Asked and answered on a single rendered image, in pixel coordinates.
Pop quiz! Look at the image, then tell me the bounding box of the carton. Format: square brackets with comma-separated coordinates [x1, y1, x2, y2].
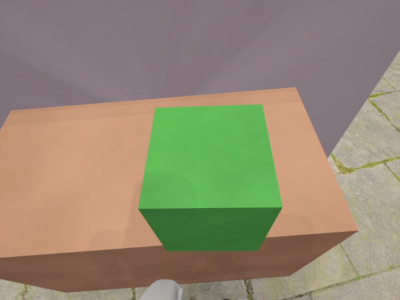
[138, 104, 283, 251]

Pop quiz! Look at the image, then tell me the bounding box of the robot left thigh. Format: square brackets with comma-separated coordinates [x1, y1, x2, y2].
[139, 279, 183, 300]

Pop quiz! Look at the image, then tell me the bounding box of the pedestal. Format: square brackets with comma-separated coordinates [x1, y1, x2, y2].
[0, 87, 359, 293]

